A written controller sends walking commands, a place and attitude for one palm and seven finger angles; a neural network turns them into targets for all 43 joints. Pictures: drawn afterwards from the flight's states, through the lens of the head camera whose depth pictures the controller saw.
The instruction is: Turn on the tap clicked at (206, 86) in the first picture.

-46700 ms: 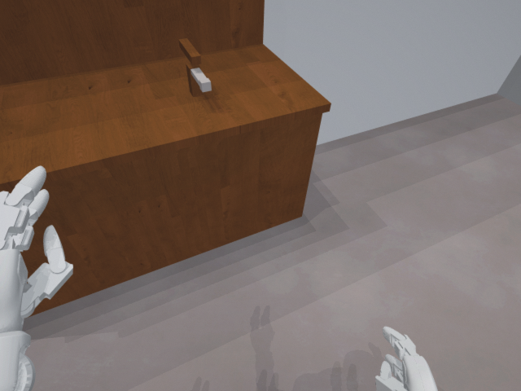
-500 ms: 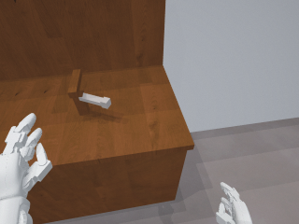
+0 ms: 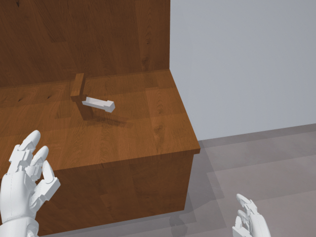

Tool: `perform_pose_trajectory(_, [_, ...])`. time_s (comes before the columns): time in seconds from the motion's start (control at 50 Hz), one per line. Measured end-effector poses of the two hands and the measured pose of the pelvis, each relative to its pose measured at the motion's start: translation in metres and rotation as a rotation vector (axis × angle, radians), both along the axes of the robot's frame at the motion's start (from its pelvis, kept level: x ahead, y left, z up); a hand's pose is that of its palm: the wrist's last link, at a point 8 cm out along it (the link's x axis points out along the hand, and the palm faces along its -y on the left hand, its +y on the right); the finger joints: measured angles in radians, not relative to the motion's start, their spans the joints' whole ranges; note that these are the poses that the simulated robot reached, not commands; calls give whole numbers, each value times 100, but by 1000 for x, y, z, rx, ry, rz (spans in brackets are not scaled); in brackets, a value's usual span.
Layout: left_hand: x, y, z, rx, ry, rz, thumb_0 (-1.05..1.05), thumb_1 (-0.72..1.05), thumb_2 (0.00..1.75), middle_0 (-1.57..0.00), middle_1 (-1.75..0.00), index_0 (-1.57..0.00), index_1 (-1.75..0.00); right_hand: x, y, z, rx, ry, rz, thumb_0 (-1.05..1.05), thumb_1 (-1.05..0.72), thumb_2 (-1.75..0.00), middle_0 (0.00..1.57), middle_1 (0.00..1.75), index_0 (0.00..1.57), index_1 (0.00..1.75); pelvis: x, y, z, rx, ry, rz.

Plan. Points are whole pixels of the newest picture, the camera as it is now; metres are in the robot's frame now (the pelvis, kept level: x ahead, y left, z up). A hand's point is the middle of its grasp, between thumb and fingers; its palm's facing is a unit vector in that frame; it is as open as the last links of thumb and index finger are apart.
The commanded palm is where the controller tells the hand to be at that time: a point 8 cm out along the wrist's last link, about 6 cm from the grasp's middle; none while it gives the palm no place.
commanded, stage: turn the palm inward beside the body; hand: left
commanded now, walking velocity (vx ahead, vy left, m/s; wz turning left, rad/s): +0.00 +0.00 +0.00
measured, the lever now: (109, 106) +0.51 +0.24 +0.04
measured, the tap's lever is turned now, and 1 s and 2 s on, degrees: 61 61 61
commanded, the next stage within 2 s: reach beside the lever's end, fingers flat in 0.40 s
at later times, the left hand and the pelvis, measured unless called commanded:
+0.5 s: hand (63, 172) +0.20 +0.22 +0.14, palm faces +0.44 -0.89 -0.12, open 7.4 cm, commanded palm +0.15 +0.27 +0.15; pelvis +0.02 +0.00 +0.00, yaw +0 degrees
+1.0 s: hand (62, 157) +0.25 +0.25 +0.12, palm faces +0.45 -0.89 -0.10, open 7.4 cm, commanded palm +0.20 +0.30 +0.12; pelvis +0.01 +0.01 +0.00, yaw -1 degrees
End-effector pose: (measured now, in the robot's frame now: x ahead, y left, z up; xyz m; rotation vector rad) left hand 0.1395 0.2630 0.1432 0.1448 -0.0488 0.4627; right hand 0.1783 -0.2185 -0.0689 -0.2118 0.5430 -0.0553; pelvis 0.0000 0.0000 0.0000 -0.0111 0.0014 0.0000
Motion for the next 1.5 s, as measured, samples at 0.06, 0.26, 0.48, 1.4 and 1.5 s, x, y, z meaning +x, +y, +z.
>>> perform_pose_trajectory(0.06, [1,-2,0,-9,6,3,2,90,90,-21,-30,-21,-30,2,-2,-1,5,-2,-2,2,-91,-90,20,30,20,29,2,-2,0,0,0,1])
perform_pose_trajectory(0.26, [11,-7,-2,-18,29,-2,2,90,90,-21,-30,-21,-30,13,-7,1,8,-13,3,2,-91,-90,20,30,20,29,10,-7,1,3,12,2])
perform_pose_trajectory(0.48, [18,-5,0,-17,17,-3,2,90,90,-21,-30,-21,-30,22,-7,2,5,-11,5,2,-91,-90,20,30,20,29,19,-5,2,6,22,0])
perform_pose_trajectory(1.4, [111,59,-43,-62,18,43,2,90,90,-19,-26,-19,-26,-20,-5,-15,-46,150,-88,1,-91,-90,20,30,20,29,5,15,0,-4,71,-22])
perform_pose_trajectory(1.5, [127,64,-46,-61,17,40,2,90,90,-19,-25,-19,-24,-26,-7,-18,-50,173,-103,1,-91,-90,20,30,20,29,7,17,0,-4,87,-27])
